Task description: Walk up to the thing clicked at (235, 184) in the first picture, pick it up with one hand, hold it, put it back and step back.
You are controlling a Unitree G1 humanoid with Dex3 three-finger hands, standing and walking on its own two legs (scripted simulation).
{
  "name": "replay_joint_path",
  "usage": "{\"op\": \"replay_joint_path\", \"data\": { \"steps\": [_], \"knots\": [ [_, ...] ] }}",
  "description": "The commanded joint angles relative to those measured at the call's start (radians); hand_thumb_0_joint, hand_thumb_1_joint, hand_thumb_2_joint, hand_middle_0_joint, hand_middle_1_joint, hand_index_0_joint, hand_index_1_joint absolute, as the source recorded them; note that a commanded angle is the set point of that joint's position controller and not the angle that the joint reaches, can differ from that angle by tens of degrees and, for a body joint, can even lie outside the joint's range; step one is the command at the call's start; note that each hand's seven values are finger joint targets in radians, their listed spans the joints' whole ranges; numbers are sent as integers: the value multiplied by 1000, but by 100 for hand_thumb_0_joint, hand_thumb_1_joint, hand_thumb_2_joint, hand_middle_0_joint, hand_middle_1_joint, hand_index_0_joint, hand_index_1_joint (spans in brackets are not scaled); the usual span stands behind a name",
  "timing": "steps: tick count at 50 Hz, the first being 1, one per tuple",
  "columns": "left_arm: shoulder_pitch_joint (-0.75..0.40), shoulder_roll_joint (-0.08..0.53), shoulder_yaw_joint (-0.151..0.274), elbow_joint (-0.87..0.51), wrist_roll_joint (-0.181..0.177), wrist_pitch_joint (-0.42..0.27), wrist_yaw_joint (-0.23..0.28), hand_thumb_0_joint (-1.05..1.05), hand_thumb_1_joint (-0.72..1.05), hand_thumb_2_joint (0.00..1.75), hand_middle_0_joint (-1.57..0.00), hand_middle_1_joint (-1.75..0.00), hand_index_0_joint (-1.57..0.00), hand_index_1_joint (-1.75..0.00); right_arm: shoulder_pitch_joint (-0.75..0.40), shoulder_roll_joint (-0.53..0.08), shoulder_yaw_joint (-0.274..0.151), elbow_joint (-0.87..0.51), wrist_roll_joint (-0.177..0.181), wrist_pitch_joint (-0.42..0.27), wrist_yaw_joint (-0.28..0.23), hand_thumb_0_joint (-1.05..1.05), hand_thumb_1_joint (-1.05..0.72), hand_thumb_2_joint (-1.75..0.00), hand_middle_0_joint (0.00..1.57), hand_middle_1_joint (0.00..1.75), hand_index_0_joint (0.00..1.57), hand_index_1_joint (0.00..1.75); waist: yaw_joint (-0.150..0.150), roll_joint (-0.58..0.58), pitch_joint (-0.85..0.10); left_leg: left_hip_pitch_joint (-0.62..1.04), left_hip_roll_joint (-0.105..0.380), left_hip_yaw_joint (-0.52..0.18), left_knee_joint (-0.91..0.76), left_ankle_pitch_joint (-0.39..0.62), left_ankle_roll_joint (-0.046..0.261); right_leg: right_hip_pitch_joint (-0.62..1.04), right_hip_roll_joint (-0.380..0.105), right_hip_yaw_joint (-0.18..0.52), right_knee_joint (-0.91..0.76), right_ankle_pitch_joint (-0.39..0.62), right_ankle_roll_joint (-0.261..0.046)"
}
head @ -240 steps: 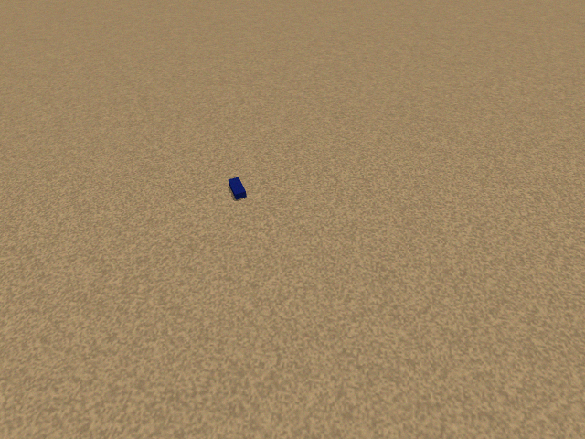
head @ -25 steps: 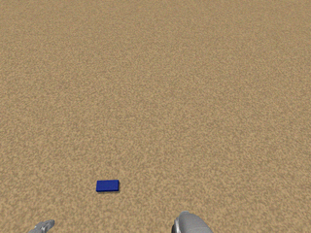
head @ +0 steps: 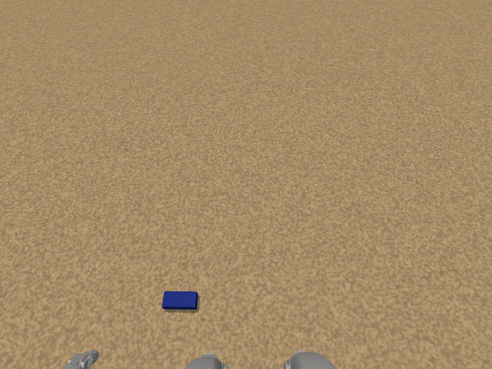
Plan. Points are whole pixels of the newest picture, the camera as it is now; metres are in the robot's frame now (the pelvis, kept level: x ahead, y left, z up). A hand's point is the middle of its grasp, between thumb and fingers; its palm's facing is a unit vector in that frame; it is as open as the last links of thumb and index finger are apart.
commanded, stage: walk up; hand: left
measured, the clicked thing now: (180, 300) +0.43 +0.27 -0.72
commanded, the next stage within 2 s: stand in 1.48 s
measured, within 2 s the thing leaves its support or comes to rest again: neither
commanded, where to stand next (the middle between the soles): +0.05 +0.00 m, yaw +2 degrees
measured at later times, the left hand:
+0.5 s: hand out of the picture +0.02 +0.28 -0.13, palm faces +0.05 -0.91 -0.40, open 7.4 cm
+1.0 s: hand out of the picture +0.06 +0.27 -0.12, palm faces +0.02 -0.93 -0.37, open 7.4 cm
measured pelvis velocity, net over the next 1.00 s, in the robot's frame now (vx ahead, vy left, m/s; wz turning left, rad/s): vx -0.02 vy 0.01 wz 0.03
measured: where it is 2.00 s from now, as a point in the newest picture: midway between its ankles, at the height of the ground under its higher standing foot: outside the picture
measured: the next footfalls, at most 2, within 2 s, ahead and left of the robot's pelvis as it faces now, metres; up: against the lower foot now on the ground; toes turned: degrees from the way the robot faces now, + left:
right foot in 0.08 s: +0.02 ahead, -0.13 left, +0.00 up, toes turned +3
left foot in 0.34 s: +0.02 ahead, +0.14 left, +0.00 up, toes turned +0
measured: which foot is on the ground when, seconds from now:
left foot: down 0.00-0.10, up 0.12-0.32, down 0.34-1.00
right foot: up 0.00-0.06, down 0.08-1.00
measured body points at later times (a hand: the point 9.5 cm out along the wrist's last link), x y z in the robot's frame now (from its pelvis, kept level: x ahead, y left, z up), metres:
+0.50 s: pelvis -0.04 +0.00 +0.01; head -0.03 -0.01 +0.46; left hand +0.02 +0.32 -0.10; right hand +0.07 -0.30 -0.11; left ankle -0.02 +0.14 -0.71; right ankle -0.02 -0.14 -0.71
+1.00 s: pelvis -0.02 +0.01 +0.03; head -0.01 +0.01 +0.48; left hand +0.06 +0.32 -0.10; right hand +0.07 -0.29 -0.10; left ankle -0.02 +0.14 -0.71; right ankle -0.02 -0.14 -0.71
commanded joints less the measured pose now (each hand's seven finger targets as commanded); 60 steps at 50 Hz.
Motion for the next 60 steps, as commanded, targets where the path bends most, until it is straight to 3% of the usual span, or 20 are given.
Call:
{"op": "replay_joint_path", "data": {
  "steps": [1, 3, 4, 5, 6, 7, 9, 16, 18, 19, 20, 21, 24, 27, 30, 33, 35, 38, 44, 60],
  "knots": [
    [50, 158, 48, -35, 3, -55, 10, 0, 90, 90, -20, -30, -20, -30, -36, -236, -63, -58, 11, -13, -19, 0, -90, -90, 20, 30, 20, 30, 46, 132, -271, 234, 162, -199, -131, 463, 145, 114, -26, -32, -355, 107, 11],
    [108, 176, 49, 1, 13, -80, 22, 0, 90, 90, -20, -30, -20, -30, -67, -206, -54, -64, 18, 9, -12, 0, -90, -90, 20, 30, 20, 30, 64, 123, -307, 185, 114, -129, -12, 454, 93, 283, -55, 30, -555, 321, 9],
    [109, 231, 56, 1, 28, -93, 31, 0, 90, 90, -20, -30, -20, -30, -62, -183, -47, -68, 26, 15, -10, 0, -90, -90, 20, 30, 20, 30, 60, 34, -282, 32, 66, -113, 60, 342, 49, 365, -149, 208, -538, 455, -28],
    [101, 284, 63, -3, 45, -104, 39, 0, 90, 90, -20, -30, -20, -30, -58, -157, -37, -76, 25, 17, -8, 0, -90, -90, 20, 30, 20, 30, 52, -74, -231, -154, -8, -105, 96, 28, 12, 438, -298, 388, -555, 623, -84],
    [61, 366, 79, -13, 44, -101, 43, 0, 90, 90, -20, -30, -20, -30, -93, -188, -55, -85, 16, 26, -23, 0, -90, -90, 20, 30, 20, 30, 63, -154, -225, -125, 2, -127, 134, -267, 14, 312, -439, 488, -541, 717, -222],
    [35, 345, 76, -16, 38, -100, 42, 0, 90, 90, -20, -30, -20, -30, -91, -215, -69, -62, 10, 25, -25, 0, -90, -90, 20, 30, 20, 30, 48, -122, -166, -56, 20, -141, 178, -267, 7, 190, -449, 487, -553, 699, -245],
    [-1, 291, 61, -31, 39, -105, 38, 0, 90, 90, -20, -30, -20, -30, -91, -226, -79, -45, 21, 22, -5, 0, -90, -90, 20, 30, 20, 30, 19, -74, -92, -23, -2, -112, 175, -217, 11, 157, -335, 286, -541, 643, -183],
    [7, 244, 39, -17, 43, -94, 17, 0, 90, 90, -20, -30, -20, -30, -32, -157, -67, 21, 20, 0, 13, 0, -90, -90, 20, 30, 20, 30, -6, -183, -170, 232, -34, 31, -284, 28, -1, 154, -204, 102, -461, 451, -84],
    [35, 176, 17, -21, 31, -88, 13, 0, 90, 90, -20, -30, -20, -30, 4, -210, -85, 38, 1, -20, 2, 0, -90, -90, 20, 30, 20, 30, -22, -69, -234, 427, 71, -158, -374, 124, 48, 32, -147, 50, -301, 452, -18],
    [70, 131, 2, -25, 19, -84, 11, 0, 90, 90, -20, -30, -20, -30, -25, -260, -90, 25, -6, -28, -1, 0, -90, -90, 20, 30, 20, 30, 7, 79, -246, 471, 233, -402, -409, 116, 117, -89, -55, -6, -220, 254, 31],
    [56, 197, 21, 7, 23, -80, 20, 0, 90, 90, -20, -30, -20, -30, -60, -321, -98, 23, 12, -22, 5, 0, -90, -90, 20, 30, 20, 30, 0, 122, -217, 300, 314, -448, -411, -24, 224, 7, -57, -27, -212, -10, 23],
    [74, 216, 25, 30, 29, -85, 17, 0, 90, 90, -20, -30, -20, -30, -116, -305, -95, 22, 16, -16, 8, 0, -90, -90, 20, 30, 20, 30, 31, 94, -181, 193, 294, -416, -392, -88, 222, 108, -87, 0, -288, 36, 13],
    [117, 227, 31, 50, 35, -107, 7, 0, 90, 90, -20, -30, -20, -30, -185, -200, -49, -2, 20, -3, 18, 0, -90, -90, 20, 30, 20, 30, 62, 35, -124, 50, 56, -111, -241, -27, 51, 243, -118, 113, -560, 194, -24],
    [66, 316, 48, 57, 41, -105, 11, 0, 90, 90, -20, -30, -20, -30, -130, -185, -50, 41, 15, 5, 21, 0, -90, -90, 20, 30, 20, 30, 29, -67, -70, 13, -7, -25, -63, -191, 7, 157, -332, 369, -733, -114, -144],
    [-50, 226, 20, 18, 33, -90, 5, 0, 90, 90, -20, -30, -20, -30, -30, -192, -57, 91, 14, -10, 25, 0, -90, -90, 20, 30, 20, 30, -29, -21, -30, 207, 41, -127, -345, -56, 28, 12, -162, 119, -599, 21, -35],
    [24, 201, 16, 59, 23, -82, 1, 0, 90, 90, -20, -30, -20, -30, -94, -259, -65, 75, 8, -25, 21, 0, -90, -90, 20, 30, 20, 30, 27, 62, -60, 147, 241, -419, -514, -152, 141, 90, -33, -21, -385, 99, 27],
    [77, 189, 13, 90, 22, -96, 1, 0, 90, 90, -20, -30, -20, -30, -150, -228, -50, 67, 13, -22, 21, 0, -90, -90, 20, 30, 20, 30, 67, 56, -90, 125, 192, -288, -433, 38, 107, 229, -65, 0, -521, 204, 18],
    [75, 228, 18, 101, 16, -112, 10, 0, 90, 90, -20, -30, -20, -30, -120, -183, -40, 78, 24, -25, 12, 0, -90, -90, 20, 30, 20, 30, 41, 42, -202, 187, 60, -90, -272, 332, 22, 351, -145, 117, -573, 575, -20],
    [5, 198, -7, 105, 15, -93, 10, 0, 90, 90, -20, -30, -20, -30, -124, -207, -50, 109, 24, -13, 12, 0, -90, -90, 20, 30, 20, 30, 29, 55, -191, 236, 116, -165, -373, 213, 63, 287, -82, 26, -534, 393, 8],
    [-50, 215, 1, 129, 21, -88, 14, 0, 90, 90, -20, -30, -20, -30, -154, -186, -47, 142, 22, 1, 11, 0, -90, -90, 20, 30, 20, 30, 13, -20, -182, 297, 72, -73, -345, 294, 28, 307, -135, 68, -607, 528, -9]
  ]
}}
